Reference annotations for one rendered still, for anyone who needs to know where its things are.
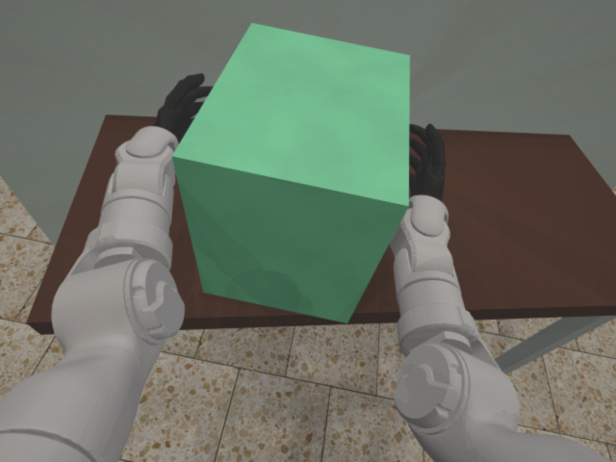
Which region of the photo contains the robot right forearm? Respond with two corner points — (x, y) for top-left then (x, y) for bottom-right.
(390, 195), (501, 370)

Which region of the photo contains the carton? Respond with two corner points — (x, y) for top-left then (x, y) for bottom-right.
(172, 23), (410, 323)

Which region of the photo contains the robot left upper arm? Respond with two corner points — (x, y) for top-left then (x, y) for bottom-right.
(0, 258), (185, 462)

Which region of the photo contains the robot left forearm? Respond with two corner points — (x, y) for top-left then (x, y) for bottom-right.
(51, 126), (179, 346)

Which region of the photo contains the robot right upper arm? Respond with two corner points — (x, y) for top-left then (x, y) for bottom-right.
(394, 342), (612, 462)

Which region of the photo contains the table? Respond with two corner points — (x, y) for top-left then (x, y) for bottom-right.
(26, 115), (616, 374)

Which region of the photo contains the right robot hand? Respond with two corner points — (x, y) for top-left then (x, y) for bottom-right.
(409, 123), (446, 202)

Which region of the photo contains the left robot hand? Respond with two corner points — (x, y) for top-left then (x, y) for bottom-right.
(153, 73), (213, 143)

